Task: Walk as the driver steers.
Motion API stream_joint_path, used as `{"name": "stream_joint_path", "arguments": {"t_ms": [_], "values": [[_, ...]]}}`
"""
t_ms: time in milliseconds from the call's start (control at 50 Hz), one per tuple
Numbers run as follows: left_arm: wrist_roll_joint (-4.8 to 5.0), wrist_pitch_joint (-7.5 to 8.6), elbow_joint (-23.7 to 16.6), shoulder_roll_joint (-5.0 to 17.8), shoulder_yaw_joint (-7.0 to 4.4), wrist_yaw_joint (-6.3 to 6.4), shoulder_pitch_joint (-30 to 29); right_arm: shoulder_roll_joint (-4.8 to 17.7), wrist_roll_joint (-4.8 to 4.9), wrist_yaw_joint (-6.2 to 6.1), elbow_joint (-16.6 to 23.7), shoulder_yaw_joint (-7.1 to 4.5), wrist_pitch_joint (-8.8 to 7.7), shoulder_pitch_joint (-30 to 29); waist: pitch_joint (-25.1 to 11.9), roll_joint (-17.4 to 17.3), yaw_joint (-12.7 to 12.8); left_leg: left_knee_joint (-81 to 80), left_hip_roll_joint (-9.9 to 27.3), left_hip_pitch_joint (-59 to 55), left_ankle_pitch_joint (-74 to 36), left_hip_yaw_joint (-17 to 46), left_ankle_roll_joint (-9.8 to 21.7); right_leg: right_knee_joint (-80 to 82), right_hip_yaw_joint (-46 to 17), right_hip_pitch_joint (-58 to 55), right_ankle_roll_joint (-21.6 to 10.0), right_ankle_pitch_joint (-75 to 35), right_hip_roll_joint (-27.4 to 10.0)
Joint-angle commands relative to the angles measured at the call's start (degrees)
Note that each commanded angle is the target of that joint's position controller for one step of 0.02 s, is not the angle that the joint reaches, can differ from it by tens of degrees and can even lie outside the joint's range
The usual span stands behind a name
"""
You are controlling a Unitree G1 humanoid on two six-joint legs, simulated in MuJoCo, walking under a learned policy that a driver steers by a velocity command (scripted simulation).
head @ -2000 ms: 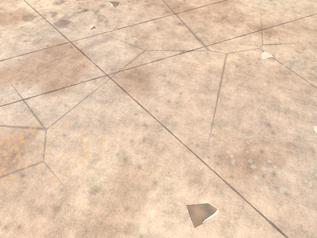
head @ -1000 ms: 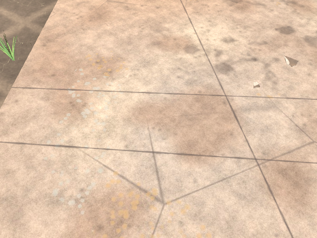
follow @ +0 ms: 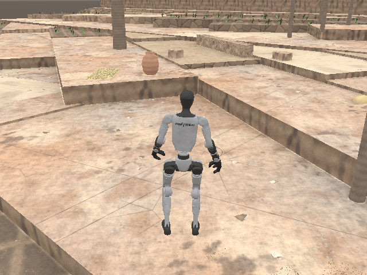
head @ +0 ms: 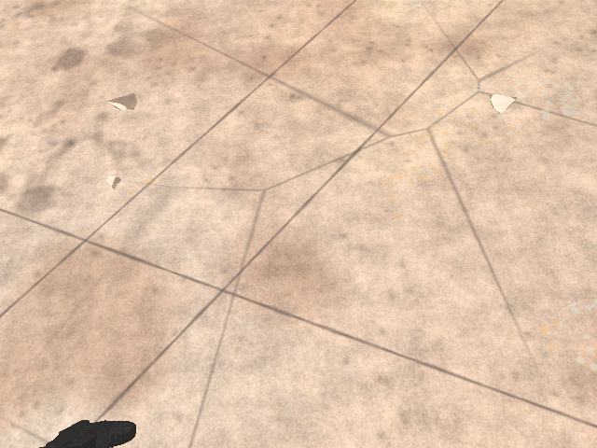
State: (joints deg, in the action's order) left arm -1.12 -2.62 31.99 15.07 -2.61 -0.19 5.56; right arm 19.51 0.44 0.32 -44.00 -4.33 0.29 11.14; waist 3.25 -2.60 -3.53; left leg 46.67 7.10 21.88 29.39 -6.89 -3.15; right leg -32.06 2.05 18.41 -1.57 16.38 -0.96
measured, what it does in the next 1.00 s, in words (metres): walks ahead, turning left: left foot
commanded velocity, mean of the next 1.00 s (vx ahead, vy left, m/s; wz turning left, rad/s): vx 0.73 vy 0.00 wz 0.39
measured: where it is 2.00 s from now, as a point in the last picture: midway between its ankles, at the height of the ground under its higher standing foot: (88, 320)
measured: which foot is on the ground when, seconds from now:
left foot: up 0.00-0.52, down 0.54-1.00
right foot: down 0.00-0.56, up 0.58-1.00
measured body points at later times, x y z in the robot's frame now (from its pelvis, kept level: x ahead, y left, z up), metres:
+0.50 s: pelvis +0.17 +0.08 -0.02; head +0.18 +0.11 +0.43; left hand +0.07 +0.35 -0.16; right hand +0.42 -0.11 -0.10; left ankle +0.27 +0.23 -0.70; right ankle +0.01 -0.11 -0.73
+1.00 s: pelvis +0.52 +0.33 -0.02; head +0.54 +0.36 +0.43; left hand +0.54 +0.61 -0.14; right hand +0.63 +0.09 -0.14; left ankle +0.29 +0.23 -0.71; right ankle +0.74 +0.40 -0.70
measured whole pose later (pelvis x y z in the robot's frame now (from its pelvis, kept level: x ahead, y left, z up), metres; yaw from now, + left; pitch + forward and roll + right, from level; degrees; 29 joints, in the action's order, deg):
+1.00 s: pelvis +0.52 +0.33 -0.02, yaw +26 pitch +0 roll +1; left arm 0.9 3.6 45.8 14.6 -0.7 -4.2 8.0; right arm 13.7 -0.9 -2.5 -50.3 -1.0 -5.7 24.8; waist 4.1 2.5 -1.2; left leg 14.5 -8.1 -16.3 21.9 -9.5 2.4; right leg -34.0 8.2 37.8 -5.4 -13.7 3.0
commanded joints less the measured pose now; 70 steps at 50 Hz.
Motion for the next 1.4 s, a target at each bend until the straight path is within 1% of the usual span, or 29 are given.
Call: {"name": "stream_joint_path", "arguments": {"t_ms": [20, 40, 80, 220, 240, 320, 460, 500, 540, 560, 580, 600, 660, 700, 760, 840, 900, 960, 980, 1000, 1020, 1040, 1060, 1080, 1100, 1120, 1200, 1300, 1400], "values": [[-0.03, 2.58, 0.4, 10.3, -3.28, 0.17, 7.0, 5.3, 1.39, -0.08, 2.9, -0.9, -0.07, -0.2, -12.4, 12.6, 6.2, 15.7, -1.9, 13.5, 2.6, 4.8, -0.8, 13.6, -12.0, -18.1, -12.4, -13.5, -16.1], [1.39, 2.93, 1.8, 11.1, -3.63, 0.52, 8.3, 6.7, 1.26, -0.2, 2.9, -1.54, 0.26, -0.8, -9.1, 13.7, 7.4, 18.2, -1.4, 16.9, -2.2, 6.8, -0.4, 17.6, -12.9, -16.7, -11.3, 4.7, -16.5], [1.24, 4.39, 2.8, 9.5, -2.92, 1.22, 7.6, 7.0, 2.0, -0.13, 3.4, -2.21, 0.1, -1.3, -3.7, 14.4, 6.6, 20.3, -1.8, 22.0, -10.8, 8.8, 0.6, 24.1, -14.8, -14.8, -8.9, 19.8, -17.0], [0.32, 8.53, 6.3, 6.1, -2.94, 2.01, 9.8, 1.7, 1.7, 0.12, 4.0, -2.03, -1.7, 0.4, -0.2, 8.6, 4.4, 21.0, 0.3, 32.2, -23.1, 12.4, 1.1, 27.5, -3.9, -20.9, -6.3, 10.5, -18.9], [-2.01, 7.93, 8.0, 7.2, -2.74, 1.09, 12.9, 1.2, -4.89, 2.64, 3.5, -1.99, 0.42, -0.7, 1.1, 3.2, 4.3, 21.6, -1.8, 29.7, -22.0, 8.2, 1.1, 28.0, -0.6, -16.5, -5.4, 11.5, -18.2], [-1.77, 8.58, 9.8, 7.6, -3.2, 0.98, 13.0, 0.5, -2.51, 5.26, 5.6, -1.76, 1.93, -3.1, 4.1, 8.7, 3.0, 19.1, 0.6, 32.3, -26.0, 8.5, 3.2, 28.9, 3.7, -15.9, -4.5, 13.2, -19.5], [-2.27, 7.92, 13.9, 9.4, -3.95, 1.23, 16.3, 0.0, -2.04, 5.68, 9.0, -0.17, 1.59, -11.5, 7.8, 7.6, 4.8, 3.2, 1.1, 26.6, -17.5, -0.6, 11.3, 27.7, 15.3, -26.0, -3.4, -1.2, -19.4], [-1.75, 6.94, 14.4, 11.8, -4.28, 1.0, 15.5, 1.0, -1.27, 4.35, 8.1, -0.46, 1.51, -6.6, 2.8, 7.9, 1.7, 0.8, -5.0, 13.8, -10.3, -6.2, 14.5, 16.3, 19.1, -26.7, -2.8, -36.5, -18.1], [-0.11, 5.5, 13.5, 15.5, -4.8, -0.03, 12.8, 4.8, -0.38, 2.59, 2.9, -2.63, 0.15, 13.6, -8.9, 5.6, -8.9, -3.6, -13.3, -14.2, -9.4, -6.4, 17.0, -14.3, 19.2, -17.4, -2.6, -57.2, -17.6], [-0.82, 5.82, 12.5, 11.0, -3.3, -0.73, 12.6, 10.2, -1.2, 1.56, -0.6, -4.58, 0.03, 21.5, -11.6, -1.5, -10.4, -8.9, -9.9, -29.1, -0.2, 6.1, 17.4, -34.4, 17.0, -1.3, -0.2, -32.4, -13.4], [-0.54, 7.26, 5.7, 3.2, -1.54, -1.57, 11.9, 18.2, -0.93, 1.19, 0.8, -6.02, 0.78, 15.5, -14.4, -19.7, -2.5, -27.7, 2.8, -38.8, 20.2, 43.7, 24.5, -53.3, 8.3, 23.8, 4.1, 12.5, 0.2], [-1.83, 8.17, 3.1, 6.5, -1.22, -1.39, 3.5, 16.5, -0.94, 1.46, 3.0, -5.67, 0.58, 15.1, -14.0, -6.8, -4.8, -34.7, 6.3, -38.8, 15.1, 52.8, 23.0, -56.5, -3.7, 30.4, 4.0, 8.4, -0.5], [-1.67, 8.69, 6.6, 5.6, -0.22, -0.65, 7.8, 8.8, -2.27, -0.02, 1.2, -3.21, -1.64, 11.6, -5.3, 4.1, 2.0, -31.2, 4.2, -20.7, -3.3, 34.9, 17.9, -46.9, -4.1, 23.7, 1.2, -1.6, -8.2], [-1.83, 6.37, 9.6, 4.9, 0.17, -1.48, 11.8, 4.0, -1.69, 0.08, 2.1, -1.27, -3.54, 7.5, -4.2, 2.2, 5.0, -33.6, 0.4, -12.2, -6.2, 26.6, 15.2, -43.0, -4.5, 17.2, 0.8, -4.9, -10.2], [-0.37, 4.09, 9.9, 4.3, 0.35, -2.42, 6.7, 3.3, -1.16, 0.79, 0.1, -0.72, -5.79, 12.0, 2.0, 2.4, 3.2, -38.6, -0.7, -12.0, -20.2, 18.5, 11.5, -37.1, -2.1, 23.3, 0.5, -9.9, -10.3], [1.38, 4.87, 8.6, 3.0, 0.92, -2.99, -2.4, 2.1, -1.34, 0.93, -1.9, 0.29, -7.04, 16.6, 5.5, 1.3, -0.2, -41.3, -3.8, -17.5, -44.2, 4.7, 6.0, -23.6, -0.4, 26.8, -2.1, -18.7, -3.3], [0.53, 5.97, 8.8, 1.6, 1.9, -3.82, -2.9, 1.1, -1.28, -0.18, -2.5, 1.63, -7.64, 13.8, 5.0, 1.1, 2.0, -41.9, -3.3, -19.0, -67.8, -2.2, 3.4, -10.0, 6.8, 19.2, -4.0, -26.5, 0.9], [-0.17, 6.12, 13.0, 4.4, 1.18, -3.92, 7.7, 4.7, -0.87, -2.75, -2.1, 0.98, -8.28, 10.4, -3.3, -1.7, 7.3, -28.2, -1.5, -25.3, -91.4, -5.2, 0.6, -2.4, 10.8, 3.0, -4.5, -33.3, 7.3], [3.76, 7.75, 11.1, 8.2, -1.43, -4.03, 9.1, 9.5, -0.58, -5.11, -1.8, -0.2, -6.69, 11.1, -8.5, -4.6, 9.1, -20.0, 0.3, -25.5, -98.5, -0.9, -1.8, -3.7, 6.3, -5.3, -3.5, -33.7, 8.8], [4.67, 7.72, 14.0, 11.1, -2.58, -3.43, 19.1, 10.2, -2.14, -5.87, -1.6, -0.45, -5.34, 6.9, -11.0, -3.8, 15.3, -8.6, 0.2, -25.3, -97.2, -0.2, -2.9, -1.5, 2.8, -11.9, -4.3, -34.5, 7.4], [4.1, 7.53, 18.3, 11.2, -2.78, -2.1, 33.3, 10.4, -1.94, -5.61, -0.3, -0.77, -4.16, -1.3, -10.6, 3.0, 23.5, 18.2, -6.3, -20.5, -71.5, -2.7, -4.1, 11.5, -3.1, -20.1, -7.4, -46.3, 1.5], [-0.14, 7.87, 20.2, 8.9, -0.6, -0.8, 33.3, -2.2, -3.53, -3.21, 1.3, 2.4, -3.97, 3.4, -14.8, 27.2, 15.0, 49.2, -15.8, 5.1, 10.9, 3.8, -4.1, -2.9, -12.3, -41.0, -9.4, -72.5, -7.9], [-4.45, 9.44, 17.4, 7.5, 0.13, -0.62, 27.3, -5.3, 2.66, -1.46, -2.0, 3.67, -5.75, 20.0, -28.7, 14.8, 8.7, 54.9, -17.9, 8.7, 10.0, 28.5, 0.7, -4.1, -32.2, -44.7, -19.3, -71.9, -19.6], [-3.08, 9.18, 13.1, 7.8, -1.05, -0.7, 20.8, 1.8, 4.16, -0.62, -2.2, 2.32, -6.35, 14.9, -24.3, 4.1, 10.0, 49.7, -14.5, 7.7, 5.2, 25.9, 2.4, 3.8, -29.5, -34.8, -21.3, -57.6, -20.1], [-0.92, 9.31, 12.3, 7.5, -0.94, -1.0, 13.6, 3.5, 3.72, -0.28, -0.5, 1.59, -6.22, 11.3, -11.9, -4.4, 5.1, 42.2, -11.2, 8.0, 0.4, 21.1, 4.1, 10.1, -24.8, -20.4, -20.3, -41.5, -18.1], [0.5, 9.51, 11.4, 5.4, -0.17, -0.99, 7.4, 3.4, 2.91, -0.87, -0.8, 1.03, -5.06, 9.6, -7.0, -7.7, 1.8, 37.4, -7.3, 7.2, -3.9, 18.1, 3.8, 15.2, -22.2, -10.7, -18.4, -30.1, -17.0], [-0.65, 9.75, 12.7, 6.1, -0.02, -0.92, 4.1, 2.2, 1.53, -2.26, 0.7, 0.67, -0.23, 10.3, -1.3, 2.6, 0.2, 27.4, -2.5, 0.7, -7.7, 13.9, -0.6, 20.6, -6.2, 6.3, -15.6, -39.1, -11.5], [0.12, 6.77, 11.5, 9.0, -1.32, 1.9, 2.4, 1.1, 1.2, -2.36, 5.1, 0.85, 0.14, 4.1, -7.8, 5.0, 3.1, 11.5, 1.1, 9.2, -20.7, 10.4, -2.1, 17.4, 3.8, -8.1, -12.9, -38.9, -10.7], [0.43, 2.83, 10.5, 9.2, -1.72, 2.44, 1.2, 1.3, 1.1, -0.64, 8.9, 0.13, 0.58, -1.6, -6.9, 7.3, 6.1, 0.3, -0.3, 11.1, -22.9, 5.3, -0.5, 13.8, 7.1, -15.1, -11.5, -30.8, -13.3]]}}
Keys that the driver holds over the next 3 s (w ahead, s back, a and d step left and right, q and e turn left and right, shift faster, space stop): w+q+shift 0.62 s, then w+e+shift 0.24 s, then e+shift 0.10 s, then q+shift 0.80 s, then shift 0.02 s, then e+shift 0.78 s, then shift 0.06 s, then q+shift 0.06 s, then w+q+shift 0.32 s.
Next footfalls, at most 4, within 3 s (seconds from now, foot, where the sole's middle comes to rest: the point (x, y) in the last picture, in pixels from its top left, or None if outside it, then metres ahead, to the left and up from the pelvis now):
0.54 left None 0.31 0.25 -0.77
1.02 right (140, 326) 0.76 0.42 -0.77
1.52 left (43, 351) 0.71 0.65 -0.77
1.96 right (108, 277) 0.91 0.52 -0.77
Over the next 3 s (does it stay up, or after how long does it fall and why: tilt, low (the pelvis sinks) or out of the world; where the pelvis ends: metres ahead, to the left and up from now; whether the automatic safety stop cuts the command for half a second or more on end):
stays up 0.87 0.55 0.01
